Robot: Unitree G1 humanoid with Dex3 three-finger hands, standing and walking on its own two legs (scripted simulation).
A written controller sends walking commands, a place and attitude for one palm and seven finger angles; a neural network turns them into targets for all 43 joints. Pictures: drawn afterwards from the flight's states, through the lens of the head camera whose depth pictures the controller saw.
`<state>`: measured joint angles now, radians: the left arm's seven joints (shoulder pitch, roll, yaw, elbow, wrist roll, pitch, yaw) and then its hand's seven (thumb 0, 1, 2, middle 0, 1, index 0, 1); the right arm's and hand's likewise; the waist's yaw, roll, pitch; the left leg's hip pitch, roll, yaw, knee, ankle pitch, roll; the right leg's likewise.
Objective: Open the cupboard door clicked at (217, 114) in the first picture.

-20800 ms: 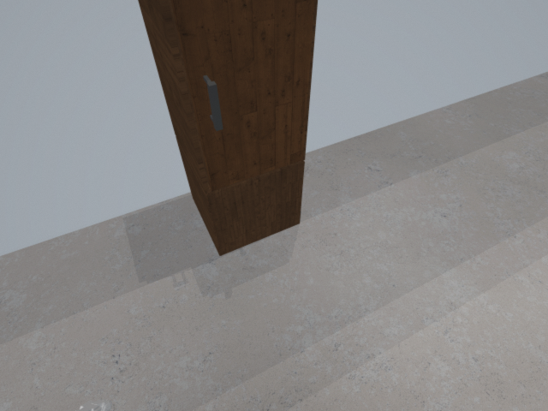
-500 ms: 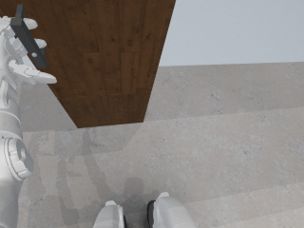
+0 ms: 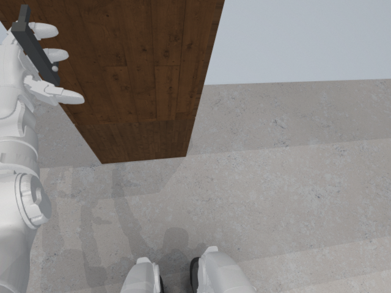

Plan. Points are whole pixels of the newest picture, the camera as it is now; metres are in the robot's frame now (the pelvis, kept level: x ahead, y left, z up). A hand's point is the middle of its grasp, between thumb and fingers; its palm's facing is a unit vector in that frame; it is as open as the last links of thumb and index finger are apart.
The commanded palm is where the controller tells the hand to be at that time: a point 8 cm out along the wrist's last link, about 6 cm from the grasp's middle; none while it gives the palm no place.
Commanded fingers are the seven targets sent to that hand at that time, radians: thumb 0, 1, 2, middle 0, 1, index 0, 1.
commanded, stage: slide the fingers in behind the handle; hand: left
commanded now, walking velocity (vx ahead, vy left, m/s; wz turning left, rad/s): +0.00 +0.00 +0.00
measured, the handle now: (40, 49) +0.57 +0.24 +0.07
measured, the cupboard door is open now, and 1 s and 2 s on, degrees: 0 0 44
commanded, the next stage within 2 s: close the thumb around the handle in 0.14 s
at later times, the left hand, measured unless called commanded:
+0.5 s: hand (53, 69) +0.53 +0.22 +0.07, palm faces +0.02 -1.00 -0.01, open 12.0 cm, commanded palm +0.51 +0.25 +0.07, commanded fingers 0.00 0.28 0.64 -0.36 -1.28 -0.36 -1.28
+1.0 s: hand (55, 69) +0.53 +0.21 +0.06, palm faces +0.01 -1.00 +0.00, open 5.3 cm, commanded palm +0.51 +0.25 +0.07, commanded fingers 0.00 0.90 0.90 -0.40 -1.35 -0.40 -1.35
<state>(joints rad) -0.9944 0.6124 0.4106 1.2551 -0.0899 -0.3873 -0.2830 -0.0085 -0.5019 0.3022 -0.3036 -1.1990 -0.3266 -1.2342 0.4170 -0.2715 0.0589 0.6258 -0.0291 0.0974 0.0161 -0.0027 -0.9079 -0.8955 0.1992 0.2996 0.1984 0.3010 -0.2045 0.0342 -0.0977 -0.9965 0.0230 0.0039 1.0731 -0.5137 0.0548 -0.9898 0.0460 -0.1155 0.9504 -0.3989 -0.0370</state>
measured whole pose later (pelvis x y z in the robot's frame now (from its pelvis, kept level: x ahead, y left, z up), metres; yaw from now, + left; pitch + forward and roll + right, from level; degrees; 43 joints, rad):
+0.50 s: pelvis +0.00 +0.00 +0.00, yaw -1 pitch +25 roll -4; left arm -0.96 0.64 0.45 1.24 -0.09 -0.39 -0.31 -0.01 -0.20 0.43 -0.33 -1.23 -0.33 -1.24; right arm 0.41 -0.27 0.06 0.60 -0.02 0.09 0.01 0.00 -0.91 -0.90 0.20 0.30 0.20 0.30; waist -0.21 0.03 -0.10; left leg -0.98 0.03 0.02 1.06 -0.52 0.05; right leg -0.98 0.06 -0.10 0.94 -0.40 -0.04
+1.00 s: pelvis +0.00 +0.01 +0.00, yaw -1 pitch +25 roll -5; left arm -0.96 0.61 0.44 1.24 -0.08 -0.40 -0.30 0.01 0.79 0.87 -0.40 -1.34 -0.40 -1.35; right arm 0.41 -0.27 0.06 0.61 -0.03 0.09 0.01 0.00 -0.91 -0.90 0.20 0.30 0.20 0.30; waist -0.21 0.04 -0.10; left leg -0.99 0.03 0.02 1.07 -0.52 0.06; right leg -0.98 0.05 -0.10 0.95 -0.40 -0.03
